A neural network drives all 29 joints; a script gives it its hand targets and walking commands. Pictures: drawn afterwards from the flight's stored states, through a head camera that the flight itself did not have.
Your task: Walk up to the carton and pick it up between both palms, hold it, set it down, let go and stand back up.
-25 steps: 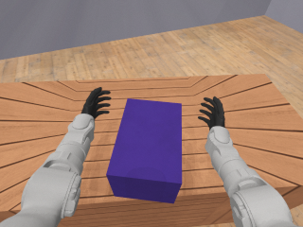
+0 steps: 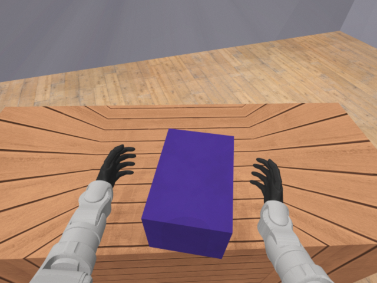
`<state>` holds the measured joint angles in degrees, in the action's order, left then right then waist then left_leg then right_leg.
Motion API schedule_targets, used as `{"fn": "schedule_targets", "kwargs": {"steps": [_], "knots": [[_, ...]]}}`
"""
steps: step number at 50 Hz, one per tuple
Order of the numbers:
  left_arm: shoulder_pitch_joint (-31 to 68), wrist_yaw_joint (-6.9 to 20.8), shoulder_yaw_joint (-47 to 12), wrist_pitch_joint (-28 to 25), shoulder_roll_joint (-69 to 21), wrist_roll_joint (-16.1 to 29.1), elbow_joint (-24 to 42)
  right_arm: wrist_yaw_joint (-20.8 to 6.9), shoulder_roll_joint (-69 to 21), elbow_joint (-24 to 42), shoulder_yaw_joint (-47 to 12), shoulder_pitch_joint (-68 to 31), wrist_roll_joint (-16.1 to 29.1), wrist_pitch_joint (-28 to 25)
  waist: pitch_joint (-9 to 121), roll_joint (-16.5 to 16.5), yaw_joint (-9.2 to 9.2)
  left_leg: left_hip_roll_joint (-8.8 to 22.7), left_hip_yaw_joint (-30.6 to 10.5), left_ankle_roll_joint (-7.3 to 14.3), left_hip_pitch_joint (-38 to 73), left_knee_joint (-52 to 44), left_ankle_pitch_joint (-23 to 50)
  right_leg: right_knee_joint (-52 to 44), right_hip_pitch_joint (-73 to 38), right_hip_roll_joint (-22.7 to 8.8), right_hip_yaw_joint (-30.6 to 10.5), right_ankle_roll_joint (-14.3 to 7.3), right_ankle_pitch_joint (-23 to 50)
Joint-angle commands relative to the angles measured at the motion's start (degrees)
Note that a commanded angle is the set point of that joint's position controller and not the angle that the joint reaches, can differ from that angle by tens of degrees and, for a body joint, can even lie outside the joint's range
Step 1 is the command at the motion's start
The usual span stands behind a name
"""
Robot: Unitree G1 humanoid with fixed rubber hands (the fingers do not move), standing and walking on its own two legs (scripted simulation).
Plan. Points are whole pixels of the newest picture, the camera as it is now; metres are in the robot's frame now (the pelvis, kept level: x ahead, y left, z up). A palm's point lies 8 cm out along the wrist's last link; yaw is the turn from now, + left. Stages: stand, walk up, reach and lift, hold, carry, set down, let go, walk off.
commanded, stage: set down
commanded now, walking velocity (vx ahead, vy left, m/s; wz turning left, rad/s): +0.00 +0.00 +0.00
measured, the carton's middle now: (193, 189) +0.40 -0.04 -0.09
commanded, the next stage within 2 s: none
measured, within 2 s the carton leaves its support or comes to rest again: neither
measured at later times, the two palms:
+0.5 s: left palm (96, 218) +0.30 +0.18 +0.00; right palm (273, 230) +0.24 -0.19 -0.01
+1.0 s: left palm (78, 261) +0.22 +0.22 -0.02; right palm (278, 259) +0.19 -0.19 -0.03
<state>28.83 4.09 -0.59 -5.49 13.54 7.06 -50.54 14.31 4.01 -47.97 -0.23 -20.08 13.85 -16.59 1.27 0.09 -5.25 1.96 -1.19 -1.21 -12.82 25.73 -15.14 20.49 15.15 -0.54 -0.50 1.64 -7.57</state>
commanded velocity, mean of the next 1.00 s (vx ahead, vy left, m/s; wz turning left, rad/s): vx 0.00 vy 0.00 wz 0.00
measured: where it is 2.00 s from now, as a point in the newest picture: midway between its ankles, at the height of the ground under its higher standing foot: outside the picture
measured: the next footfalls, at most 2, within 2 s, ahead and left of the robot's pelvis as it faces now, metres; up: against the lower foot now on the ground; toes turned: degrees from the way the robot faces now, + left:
none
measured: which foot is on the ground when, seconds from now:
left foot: down 0.00-1.00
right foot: down 0.00-1.00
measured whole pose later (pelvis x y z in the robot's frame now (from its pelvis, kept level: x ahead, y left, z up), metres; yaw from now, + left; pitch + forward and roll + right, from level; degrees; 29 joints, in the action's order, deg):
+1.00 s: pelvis +0.02 +0.01 +0.00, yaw +1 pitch -4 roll -2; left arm -11.2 6.6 -4.0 -18.0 15.6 10.2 -24.3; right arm 10.9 1.1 -32.4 0.0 14.4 9.1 -30.0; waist -4.5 0.3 -1.1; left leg 1.9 -1.6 -0.9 -4.8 26.9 -18.5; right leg 21.8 7.0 -0.6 0.1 1.9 -11.2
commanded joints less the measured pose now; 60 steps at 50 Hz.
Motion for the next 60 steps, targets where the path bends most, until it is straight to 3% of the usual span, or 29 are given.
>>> {"fn": "schedule_targets", "kwargs": {"steps": [1, 19, 22, 23, 24, 25, 30, 33, 35, 36, 37, 42, 60], "knots": [[15.4, 0.2, 0.9, -2.1, 5.9, 0.2, 10.6, 0.1, 3.8, 9.3, 1.3, -11.9, -1.4, -2.9, 16.9, -2.9, -0.59, -3.3, 3.1, -1.9, 5.2, -2.1, 15.1, 0.0, -10.0, 3.4, 3.5, -2.1, 10.9], [-5.2, 1.3, 0.0, -4.9, 5.9, 1.7, 21.5, -0.3, -0.4, 18.9, -0.4, 8.5, -3.9, -5.9, 9.6, -2.4, 1.79, -3.4, 3.1, -1.5, 5.0, -3.5, 11.3, -1.0, -12.7, 2.3, 2.9, -2.6, 5.8], [-4.2, 1.4, -0.5, -5.4, 7.1, 2.8, 23.3, -0.4, 0.3, 21.2, 0.1, 6.9, -4.1, -6.3, 8.9, -2.3, 2.16, -3.6, 3.2, -1.5, 3.8, -3.5, 9.7, -1.0, -11.6, 2.1, 2.7, -2.7, 3.7], [-10.0, 1.4, -0.6, -5.7, 5.9, 2.2, 23.4, -0.6, -0.3, 20.3, -0.6, 12.7, -4.2, -6.6, 7.1, -1.9, 2.16, -3.4, 2.7, -1.5, 4.7, -3.5, 10.4, -1.1, -12.1, 2.2, 2.8, -2.7, 4.4], [-6.4, 1.6, -0.6, -5.9, 7.1, 3.0, 24.4, -0.6, 0.4, 22.2, 0.3, 9.0, -4.5, -6.7, 8.2, -2.1, 2.07, -3.5, 3.0, -1.6, 4.0, -3.5, 9.8, -1.1, -12.0, 2.0, 2.6, -2.7, 3.6], [-12.3, 1.6, -0.8, -6.2, 5.7, 2.6, 24.2, -0.7, -0.4, 20.9, -0.4, 14.9, -4.6, -6.9, 6.4, -1.6, 2.21, -3.3, 2.7, -1.6, 4.9, -3.5, 10.6, -1.1, -12.3, 2.1, 2.6, -2.8, 4.6], [-12.8, 1.7, -1.2, -7.8, 7.3, 3.8, 28.1, -1.4, 0.2, 23.3, 0.8, 15.3, -5.2, -8.5, 6.3, -2.7, 2.64, -3.1, 2.7, -2.3, 4.9, -3.3, 10.2, -1.0, -12.1, 2.0, 2.6, -3.2, 2.9], [-20.0, 1.8, -1.3, -9.0, 6.6, 3.3, 27.9, -1.8, -0.2, 22.3, 0.4, 21.3, -5.1, -9.5, 4.1, -2.3, 3.07, -3.1, 2.5, -2.2, 5.8, -3.2, 11.7, -1.2, -12.1, 1.9, 2.4, -3.3, 3.6], [-19.4, 2.1, -1.5, -9.7, 7.3, 4.0, 29.0, -1.9, 0.2, 23.0, 0.5, 20.3, -5.2, -10.3, 3.9, -2.3, 3.10, -3.1, 2.5, -2.3, 5.3, -3.0, 12.0, -1.1, -12.1, 1.7, 2.2, -3.4, 3.6], [-24.9, 2.2, -1.3, -10.3, 6.7, 3.3, 29.2, -2.1, -0.4, 22.0, 0.1, 25.8, -5.1, -11.0, 3.1, -2.3, 3.34, -3.0, 2.3, -2.4, 6.5, -2.9, 13.3, -1.2, -12.5, 1.8, 2.2, -3.4, 4.5], [-21.2, 2.3, -1.7, -10.5, 7.5, 4.0, 29.9, -2.1, 0.3, 23.0, 0.6, 22.0, -5.3, -11.2, 3.3, -2.6, 3.11, -3.2, 2.6, -2.6, 5.6, -2.8, 12.9, -1.3, -12.1, 1.6, 2.0, -3.6, 3.8], [-30.3, 2.3, -1.4, -12.8, 7.4, 3.5, 32.1, -2.8, -0.1, 23.0, 0.4, 28.6, -4.9, -13.7, 1.9, -3.2, 4.10, -3.0, 2.1, -2.9, 6.8, -1.9, 15.3, -1.0, -12.2, 1.7, 1.7, -3.6, 5.2], [-42.5, 2.9, -0.7, -16.0, 7.2, 2.2, 36.1, -4.1, -1.7, 21.5, 1.3, 37.0, -5.5, -17.8, -2.8, -4.1, 3.67, -1.5, 0.3, -3.3, 5.3, -2.2, 14.6, 0.5, -13.3, 1.7, 0.0, -3.9, 4.8]]}}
